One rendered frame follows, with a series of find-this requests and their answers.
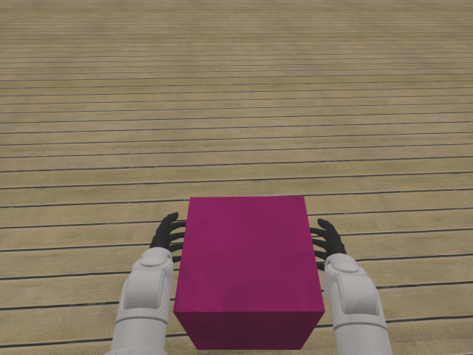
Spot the carton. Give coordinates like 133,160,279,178
173,196,325,350

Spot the right robot forearm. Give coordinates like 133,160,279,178
324,253,392,355

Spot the left robot forearm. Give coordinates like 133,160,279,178
104,247,174,355

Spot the robot left hand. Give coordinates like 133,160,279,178
149,212,186,263

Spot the robot right hand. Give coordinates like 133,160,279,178
310,218,347,271

